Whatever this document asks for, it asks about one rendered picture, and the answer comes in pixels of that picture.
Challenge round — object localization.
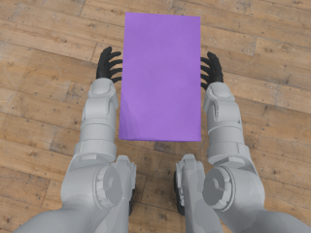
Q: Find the right robot hand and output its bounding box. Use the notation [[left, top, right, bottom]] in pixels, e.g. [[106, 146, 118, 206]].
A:
[[200, 51, 224, 90]]

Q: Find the right robot shin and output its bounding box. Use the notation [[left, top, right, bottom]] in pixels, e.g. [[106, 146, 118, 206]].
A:
[[178, 153, 205, 206]]

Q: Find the right robot forearm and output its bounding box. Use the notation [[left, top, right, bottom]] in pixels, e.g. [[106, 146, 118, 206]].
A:
[[202, 82, 259, 177]]

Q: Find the left robot upper arm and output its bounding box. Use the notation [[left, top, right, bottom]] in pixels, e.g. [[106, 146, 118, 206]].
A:
[[12, 163, 123, 233]]

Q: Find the right robot foot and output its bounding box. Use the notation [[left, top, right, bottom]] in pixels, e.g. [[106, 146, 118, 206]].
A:
[[173, 172, 186, 216]]

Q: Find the right robot upper arm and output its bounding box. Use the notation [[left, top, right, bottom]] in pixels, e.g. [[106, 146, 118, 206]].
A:
[[202, 165, 311, 233]]

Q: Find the left robot forearm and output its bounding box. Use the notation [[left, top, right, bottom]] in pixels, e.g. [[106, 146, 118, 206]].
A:
[[60, 78, 119, 198]]

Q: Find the left robot hand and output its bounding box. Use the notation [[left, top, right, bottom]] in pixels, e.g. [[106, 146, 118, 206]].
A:
[[95, 46, 123, 83]]

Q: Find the carton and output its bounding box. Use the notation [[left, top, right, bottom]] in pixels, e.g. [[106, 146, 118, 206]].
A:
[[119, 12, 201, 143]]

